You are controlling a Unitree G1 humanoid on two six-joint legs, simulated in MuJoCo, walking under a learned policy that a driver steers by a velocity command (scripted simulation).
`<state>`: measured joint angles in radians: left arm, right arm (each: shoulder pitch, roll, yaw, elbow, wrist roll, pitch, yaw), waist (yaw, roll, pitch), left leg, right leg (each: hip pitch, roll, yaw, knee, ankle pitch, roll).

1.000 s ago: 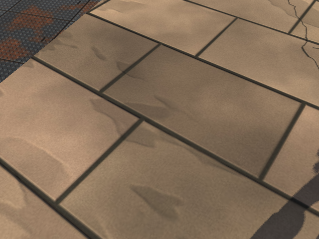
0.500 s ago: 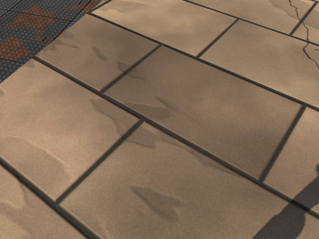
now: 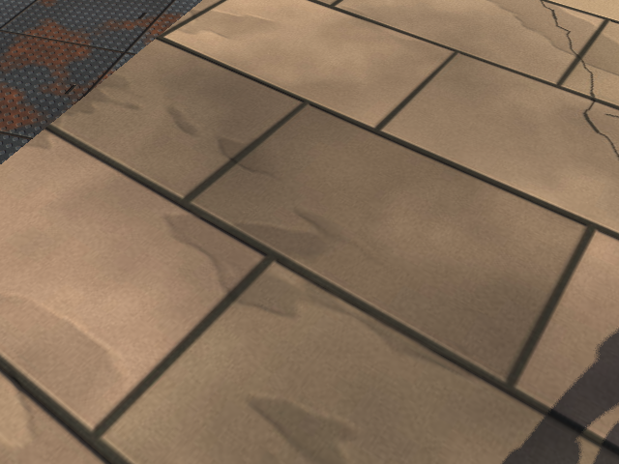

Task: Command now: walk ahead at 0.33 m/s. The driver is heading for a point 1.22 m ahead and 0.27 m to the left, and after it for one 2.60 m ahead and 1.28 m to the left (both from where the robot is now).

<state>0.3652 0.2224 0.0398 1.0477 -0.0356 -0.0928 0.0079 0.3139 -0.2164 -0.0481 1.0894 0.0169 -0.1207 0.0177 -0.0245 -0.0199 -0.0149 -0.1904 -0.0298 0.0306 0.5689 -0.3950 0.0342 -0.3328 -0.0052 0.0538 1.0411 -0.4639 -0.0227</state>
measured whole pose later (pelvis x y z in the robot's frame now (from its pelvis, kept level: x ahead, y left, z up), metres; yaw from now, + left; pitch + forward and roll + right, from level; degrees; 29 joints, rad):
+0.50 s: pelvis +0.15 -0.04 +0.00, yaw +1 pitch +0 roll +0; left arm 0.10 0.21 0.02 0.96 0.03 -0.04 -0.01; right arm 0.21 -0.23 -0.03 1.03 0.00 0.00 -0.05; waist 0.00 0.02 0.04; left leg -0.37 0.04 -0.04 0.86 -0.49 -0.04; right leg -0.37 0.06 -0.05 0.45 -0.09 -0.07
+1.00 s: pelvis +0.26 -0.06 +0.01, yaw +4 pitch +2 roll +0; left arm 0.21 0.25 0.07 1.02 -0.01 -0.10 0.01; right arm 0.36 -0.24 -0.07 1.05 0.04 -0.07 -0.02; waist -0.01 0.03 -0.02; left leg -0.36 0.01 -0.07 0.96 -0.42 0.03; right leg -0.24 0.00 -0.08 0.49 -0.28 -0.04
